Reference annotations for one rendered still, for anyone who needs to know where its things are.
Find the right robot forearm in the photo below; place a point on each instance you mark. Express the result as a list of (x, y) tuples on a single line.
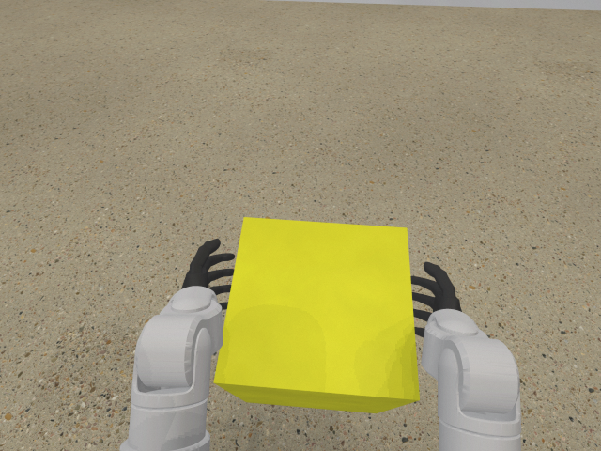
[(478, 385)]

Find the carton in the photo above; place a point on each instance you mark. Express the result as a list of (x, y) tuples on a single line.
[(320, 315)]

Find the left robot hand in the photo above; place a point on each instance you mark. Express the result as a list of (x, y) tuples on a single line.
[(198, 274)]

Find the right robot hand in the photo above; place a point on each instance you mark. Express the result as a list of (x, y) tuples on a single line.
[(442, 288)]

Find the left robot forearm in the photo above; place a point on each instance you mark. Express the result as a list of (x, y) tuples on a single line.
[(171, 374)]

